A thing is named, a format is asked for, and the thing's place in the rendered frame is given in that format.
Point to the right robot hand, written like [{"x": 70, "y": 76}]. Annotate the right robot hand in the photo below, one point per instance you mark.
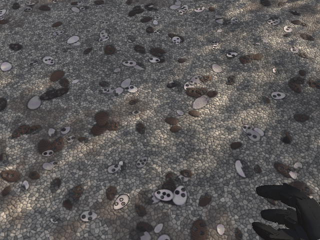
[{"x": 303, "y": 224}]

